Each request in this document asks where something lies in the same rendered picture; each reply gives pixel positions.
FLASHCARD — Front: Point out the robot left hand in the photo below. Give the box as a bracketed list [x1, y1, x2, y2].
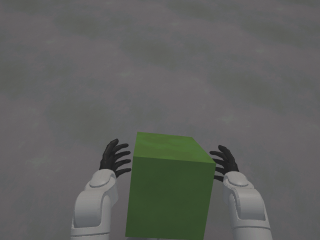
[99, 139, 132, 178]

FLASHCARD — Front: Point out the left robot forearm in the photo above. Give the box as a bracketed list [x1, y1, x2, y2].
[70, 169, 119, 240]

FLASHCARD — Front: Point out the robot right hand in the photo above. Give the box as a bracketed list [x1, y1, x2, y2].
[209, 145, 239, 182]

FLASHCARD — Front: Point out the carton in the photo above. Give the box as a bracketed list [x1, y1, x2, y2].
[125, 132, 216, 240]

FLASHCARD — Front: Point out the right robot forearm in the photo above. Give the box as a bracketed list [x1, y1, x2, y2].
[222, 171, 273, 240]

